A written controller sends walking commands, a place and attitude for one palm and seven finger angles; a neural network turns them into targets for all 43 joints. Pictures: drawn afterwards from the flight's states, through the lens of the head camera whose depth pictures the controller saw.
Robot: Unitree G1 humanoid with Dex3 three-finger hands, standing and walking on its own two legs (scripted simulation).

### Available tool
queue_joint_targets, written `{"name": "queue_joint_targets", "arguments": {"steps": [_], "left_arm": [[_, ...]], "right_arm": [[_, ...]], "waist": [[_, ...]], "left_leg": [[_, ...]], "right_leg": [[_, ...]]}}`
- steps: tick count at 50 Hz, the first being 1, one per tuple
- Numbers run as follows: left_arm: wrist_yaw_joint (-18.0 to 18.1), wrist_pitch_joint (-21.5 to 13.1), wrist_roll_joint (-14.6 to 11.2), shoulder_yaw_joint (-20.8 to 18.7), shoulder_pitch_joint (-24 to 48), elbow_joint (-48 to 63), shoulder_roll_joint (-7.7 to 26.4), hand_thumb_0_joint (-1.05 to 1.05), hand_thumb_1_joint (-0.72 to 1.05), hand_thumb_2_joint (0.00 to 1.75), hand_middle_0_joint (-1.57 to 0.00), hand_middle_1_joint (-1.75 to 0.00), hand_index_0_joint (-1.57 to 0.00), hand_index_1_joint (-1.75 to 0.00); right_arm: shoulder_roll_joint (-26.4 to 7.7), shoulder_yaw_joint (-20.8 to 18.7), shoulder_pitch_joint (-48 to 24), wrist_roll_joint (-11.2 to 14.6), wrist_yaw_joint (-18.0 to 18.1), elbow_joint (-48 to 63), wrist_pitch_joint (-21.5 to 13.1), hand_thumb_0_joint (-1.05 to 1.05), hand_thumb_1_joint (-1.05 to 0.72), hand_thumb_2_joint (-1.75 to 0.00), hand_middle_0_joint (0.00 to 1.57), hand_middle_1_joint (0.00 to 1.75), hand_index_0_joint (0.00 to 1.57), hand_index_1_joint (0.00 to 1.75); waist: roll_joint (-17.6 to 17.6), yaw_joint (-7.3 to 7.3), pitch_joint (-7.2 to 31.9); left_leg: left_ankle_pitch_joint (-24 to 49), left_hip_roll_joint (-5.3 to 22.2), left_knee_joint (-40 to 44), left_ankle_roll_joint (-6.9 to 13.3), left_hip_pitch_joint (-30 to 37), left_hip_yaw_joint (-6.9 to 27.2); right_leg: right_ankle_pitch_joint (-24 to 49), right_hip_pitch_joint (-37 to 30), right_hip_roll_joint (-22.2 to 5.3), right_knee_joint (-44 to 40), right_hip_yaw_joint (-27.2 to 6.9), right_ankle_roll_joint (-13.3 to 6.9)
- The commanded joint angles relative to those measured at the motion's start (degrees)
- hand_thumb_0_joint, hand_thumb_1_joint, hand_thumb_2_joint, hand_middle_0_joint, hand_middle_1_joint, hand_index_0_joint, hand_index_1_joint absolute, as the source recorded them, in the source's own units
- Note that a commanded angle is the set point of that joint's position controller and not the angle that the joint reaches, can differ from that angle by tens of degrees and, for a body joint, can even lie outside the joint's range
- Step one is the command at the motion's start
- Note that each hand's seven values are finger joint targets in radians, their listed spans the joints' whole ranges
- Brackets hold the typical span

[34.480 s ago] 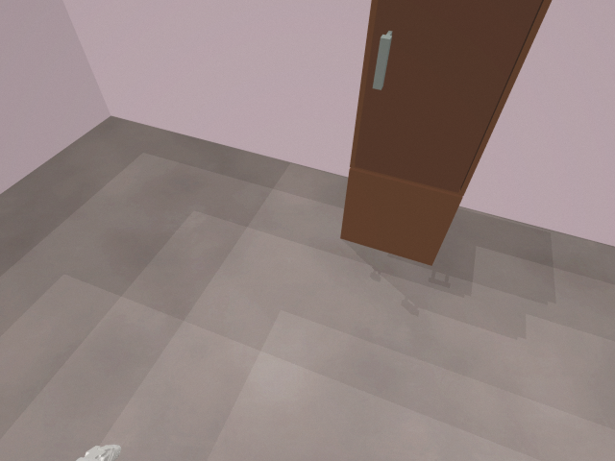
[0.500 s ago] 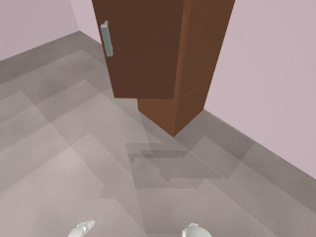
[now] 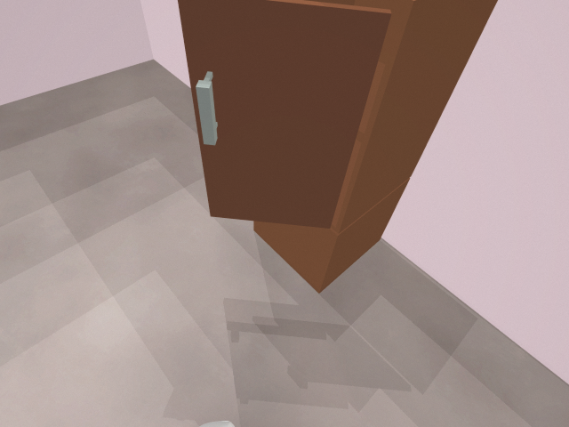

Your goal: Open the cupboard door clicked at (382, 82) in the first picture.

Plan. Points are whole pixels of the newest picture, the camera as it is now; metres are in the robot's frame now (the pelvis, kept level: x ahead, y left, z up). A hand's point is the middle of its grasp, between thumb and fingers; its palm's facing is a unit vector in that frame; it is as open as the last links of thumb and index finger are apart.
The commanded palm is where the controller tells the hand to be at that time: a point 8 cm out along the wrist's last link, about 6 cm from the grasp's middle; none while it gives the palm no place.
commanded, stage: take the last steps up to it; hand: left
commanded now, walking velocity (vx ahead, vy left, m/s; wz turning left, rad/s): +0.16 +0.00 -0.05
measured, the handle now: (209, 108) +0.67 +0.21 +0.06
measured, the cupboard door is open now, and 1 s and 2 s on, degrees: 43 43 43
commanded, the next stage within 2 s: come to a stop and stand still in 0.04 s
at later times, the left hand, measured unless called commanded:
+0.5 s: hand (182, 400) +0.18 +0.17 -0.16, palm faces +0.01 -0.97 -0.23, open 7.3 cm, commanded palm none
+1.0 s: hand out of the picture +0.11 +0.20 -0.16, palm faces +0.00 -0.98 -0.22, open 7.4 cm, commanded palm none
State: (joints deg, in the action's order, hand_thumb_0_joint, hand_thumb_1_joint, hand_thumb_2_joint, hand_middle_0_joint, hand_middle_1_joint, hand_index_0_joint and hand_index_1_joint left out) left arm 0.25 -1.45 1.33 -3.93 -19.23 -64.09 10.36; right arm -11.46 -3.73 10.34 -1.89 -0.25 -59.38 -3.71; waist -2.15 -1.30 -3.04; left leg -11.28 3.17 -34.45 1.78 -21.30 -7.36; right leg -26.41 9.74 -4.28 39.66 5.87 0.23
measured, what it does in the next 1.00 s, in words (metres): steps on the spot: right foot, then left foot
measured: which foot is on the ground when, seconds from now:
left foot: down 0.00-0.38, up 0.40-0.60, down 0.62-1.00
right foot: up 0.00-0.30, down 0.32-0.64, up 0.66-1.00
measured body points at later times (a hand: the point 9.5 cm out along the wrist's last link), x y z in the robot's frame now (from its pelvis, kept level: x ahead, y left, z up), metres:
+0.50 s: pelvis +0.10 -0.01 +0.01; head +0.15 -0.01 +0.45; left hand +0.18 +0.22 -0.14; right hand +0.10 -0.23 -0.16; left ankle +0.05 +0.11 -0.68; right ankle +0.13 -0.13 -0.72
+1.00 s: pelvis +0.07 +0.01 +0.02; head +0.10 +0.01 +0.46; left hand +0.11 +0.25 -0.14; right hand +0.09 -0.23 -0.14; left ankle +0.09 +0.12 -0.73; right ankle +0.02 -0.12 -0.71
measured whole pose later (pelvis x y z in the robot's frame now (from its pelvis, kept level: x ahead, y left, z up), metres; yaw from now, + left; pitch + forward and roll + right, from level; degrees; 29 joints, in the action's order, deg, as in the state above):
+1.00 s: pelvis +0.07 +0.01 +0.02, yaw -2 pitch +1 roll +0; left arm 0.8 2.8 1.0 -3.0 -12.9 -61.1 11.2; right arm -9.3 -2.5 12.7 -1.2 2.3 -61.0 0.1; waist -0.4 0.6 -2.7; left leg -12.7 2.0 -26.1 0.5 -14.0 -4.7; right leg -20.8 11.4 -1.8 33.1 1.8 1.2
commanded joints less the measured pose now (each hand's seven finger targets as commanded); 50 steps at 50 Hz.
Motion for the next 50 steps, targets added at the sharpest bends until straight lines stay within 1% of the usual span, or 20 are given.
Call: {"name": "queue_joint_targets", "arguments": {"steps": [1,5,11,14,15,18,19,20,24,29,30,31,32,33,35,37,42,46,49,50], "left_arm": [[-0.2,-1.5,-0.2,0.4,7.0,7.1,3.2,0.0,0.9,0.9,-0.2,-0.3,-0.2,-0.3],[-0.9,0.0,0.2,0.7,1.5,4.2,0.8,0.0,0.9,0.9,-0.2,-0.3,-0.2,-0.3],[0.6,1.0,-0.4,1.8,1.8,3.7,-0.5,0.0,0.9,0.9,-0.2,-0.3,-0.2,-0.3],[0.9,1.6,-0.2,1.3,0.8,3.7,1.8,0.0,0.9,0.9,-0.2,-0.3,-0.2,-0.3],[1.1,1.4,-0.1,1.0,0.3,3.7,3.5,0.0,0.9,0.9,-0.2,-0.3,-0.2,-0.3],[1.6,1.0,-0.1,0.1,1.0,4.4,10.1,0.0,0.9,0.9,-0.2,-0.3,-0.2,-0.3],[2.0,0.7,-0.3,-0.1,0.5,4.3,10.1,0.0,0.9,0.9,-0.2,-0.3,-0.2,-0.3],[2.5,0.7,-0.2,-0.3,0.6,4.5,10.0,0.0,0.9,0.9,-0.2,-0.3,-0.2,-0.3],[2.9,1.7,0.2,-1.3,5.8,7.1,10.1,0.0,0.9,0.9,-0.2,-0.3,-0.2,-0.3],[2.4,2.4,-0.1,-1.3,9.4,8.2,9.1,0.0,0.9,0.9,-0.2,-0.3,-0.2,-0.3],[2.0,2.7,-0.6,-0.8,8.6,8.5,7.4,0.0,0.9,0.9,-0.2,-0.3,-0.2,-0.3],[1.6,3.2,-0.8,-0.1,7.1,9.1,3.9,0.0,0.9,0.9,-0.2,-0.3,-0.2,-0.3],[1.8,3.5,-0.8,0.2,7.9,10.1,3.3,0.0,0.9,0.9,-0.2,-0.3,-0.2,-0.3],[2.0,4.5,-0.4,0.1,10.6,10.0,4.1,0.0,0.9,0.9,-0.2,-0.3,-0.2,-0.3],[1.3,4.4,-0.3,-0.3,8.5,8.0,4.2,0.0,0.9,0.9,-0.2,-0.3,-0.2,-0.3],[0.8,3.7,-0.4,0.0,6.6,6.4,4.0,0.0,0.9,0.9,-0.2,-0.3,-0.2,-0.3],[0.3,3.5,-0.4,0.5,8.6,7.1,3.7,0.0,0.9,0.9,-0.2,-0.3,-0.2,-0.3],[0.2,3.3,-0.5,0.9,8.2,6.9,2.8,0.0,0.9,0.9,-0.2,-0.3,-0.2,-0.3],[0.6,2.6,-0.6,0.9,1.4,4.3,3.5,0.0,0.9,0.9,-0.2,-0.3,-0.2,-0.3],[1.0,2.1,-0.3,0.9,0.8,3.7,5.1,0.0,0.9,0.9,-0.2,-0.3,-0.2,-0.3]], "right_arm": [[-9.0,-0.9,14.3,0.0,1.7,-0.6,0.8,0.0,-0.9,-0.9,0.2,0.3,0.2,0.3],[-5.0,0.8,9.0,0.4,2.1,0.5,-0.4,0.0,-0.9,-0.9,0.2,0.3,0.2,0.3],[-3.8,1.4,7.8,0.5,2.7,-0.9,0.5,0.0,-0.9,-0.9,0.2,0.3,0.2,0.3],[-4.7,0.6,6.4,0.9,3.0,-1.8,2.3,0.0,-0.9,-0.9,0.2,0.3,0.2,0.3],[-4.1,0.5,6.6,1.2,3.0,-1.9,2.7,0.0,-0.9,-0.9,0.2,0.3,0.2,0.3],[-0.6,0.0,10.3,2.1,2.2,-1.8,4.6,0.0,-0.9,-0.9,0.2,0.3,0.2,0.3],[-0.5,0.0,9.7,2.1,2.3,-1.4,5.2,0.0,-0.9,-0.9,0.2,0.3,0.2,0.3],[-1.4,-0.1,7.5,2.0,2.5,-0.8,5.4,0.0,-0.9,-0.9,0.2,0.3,0.2,0.3],[-0.8,-0.2,4.5,2.1,2.2,0.2,6.1,0.0,-0.9,-0.9,0.2,0.3,0.2,0.3],[-0.7,0.0,9.6,1.5,1.7,-0.9,5.6,0.0,-0.9,-0.9,0.2,0.3,0.2,0.3],[-2.7,-0.2,9.8,1.2,1.6,-0.7,5.1,0.0,-0.9,-0.9,0.2,0.3,0.2,0.3],[-6.0,-0.7,8.3,0.6,1.6,0.9,4.4,0.0,-0.9,-0.9,0.2,0.3,0.2,0.3],[-9.1,-1.0,6.2,0.1,1.9,2.7,4.6,0.0,-0.9,-0.9,0.2,0.3,0.2,0.3],[-8.3,-0.8,5.3,-0.1,2.6,2.9,4.2,0.0,-0.9,-0.9,0.2,0.3,0.2,0.3],[-6.8,0.3,2.3,-0.2,3.4,3.2,3.8,0.0,-0.9,-0.9,0.2,0.3,0.2,0.3],[-6.1,0.7,2.5,0.1,3.5,3.0,3.1,0.0,-0.9,-0.9,0.2,0.3,0.2,0.3],[-7.8,-0.5,7.7,0.2,3.6,0.7,3.3,0.0,-0.9,-0.9,0.2,0.3,0.2,0.3],[-8.3,-0.9,8.1,0.2,3.4,-0.5,3.6,0.0,-0.9,-0.9,0.2,0.3,0.2,0.3],[-7.7,-0.7,6.0,0.9,3.0,-0.6,3.7,0.0,-0.9,-0.9,0.2,0.3,0.2,0.3],[-5.7,-0.4,6.2,1.3,2.8,-0.8,3.7,0.0,-0.9,-0.9,0.2,0.3,0.2,0.3]], "waist": [[12.6,5.62,1.3],[8.9,1.31,1.4],[6.7,0.49,2.9],[8.0,-0.36,2.8],[5.7,-0.66,2.4],[-7.0,1.18,5.5],[-13.3,0.29,8.3],[-14.4,-1.09,8.9],[-7.5,-0.15,8.0],[-7.0,2.71,7.3],[-0.5,2.56,7.1],[13.6,1.63,6.5],[17.0,1.97,3.3],[16.2,3.02,0.5],[12.4,0.78,-1.3],[9.7,0.54,1.0],[9.2,3.54,3.6],[10.5,3.82,3.5],[8.4,0.97,5.3],[3.1,1.33,4.5]], "left_leg": [[-2.2,20.5,21.1,9.9,16.6,26.1],[9.3,13.8,22.3,6.6,11.3,10.9],[35.9,12.3,15.8,6.1,11.0,4.7],[28.7,10.9,10.4,3.9,10.9,4.7],[23.1,8.6,7.8,1.7,9.6,4.3],[-7.3,-1.5,-3.2,-3.3,3.9,0.8],[-20.0,-2.6,-10.9,-3.8,2.4,1.5],[-24.5,-2.6,-17.7,-3.6,-0.5,4.4],[-22.2,-2.7,-19.6,-4.2,-2.1,7.4],[-2.6,-2.9,7.1,-4.2,10.4,3.9],[3.7,0.8,11.9,-3.0,15.3,6.7],[11.3,11.5,16.6,1.1,12.2,19.8],[13.5,17.7,19.4,6.5,5.1,24.1],[10.3,17.0,21.9,7.3,1.2,24.8],[9.0,13.4,20.9,6.2,2.8,19.9],[14.6,12.3,19.3,6.1,9.3,17.0],[23.5,14.3,17.1,7.4,18.3,16.5],[22.4,13.1,15.4,7.0,16.8,16.0],[13.8,9.2,11.8,3.3,11.5,13.0],[7.5,5.9,9.3,0.6,7.5,10.3]], "right_leg": [[-1.7,27.0,-1.5,30.8,-4.7,-2.2],[7.4,20.8,-2.6,24.1,-4.3,-0.2],[11.6,9.2,-0.3,2.8,-2.4,0.9],[17.1,3.7,0.5,-7.7,-1.2,1.0],[26.4,1.3,-0.5,-12.3,-2.9,0.6],[63.0,-3.1,-15.0,-11.8,-14.7,-8.8],[70.2,-5.9,-17.1,-13.7,-16.7,-12.1],[74.1,-7.3,-18.2,-14.0,-17.8,-13.8],[63.2,-5.8,-16.0,-14.4,-13.0,-12.4],[39.8,2.1,-10.2,-10.7,-8.9,-6.1],[28.7,7.2,-6.9,-7.5,-7.2,-3.4],[9.4,10.9,-1.0,-2.7,-3.2,0.3],[-3.6,10.7,1.5,4.2,-3.7,0.9],[-5.2,11.1,2.0,10.8,-7.2,0.8],[0.0,12.8,2.0,15.2,-9.9,0.5],[2.1,13.9,2.0,14.3,-8.8,1.1],[0.2,14.2,1.6,7.4,-6.2,1.7],[-0.2,9.0,2.2,-1.9,-4.1,0.9],[13.8,-1.8,2.3,-17.8,-3.2,0.4],[17.3,-4.7,-1.2,-21.7,-7.9,-0.8]]}}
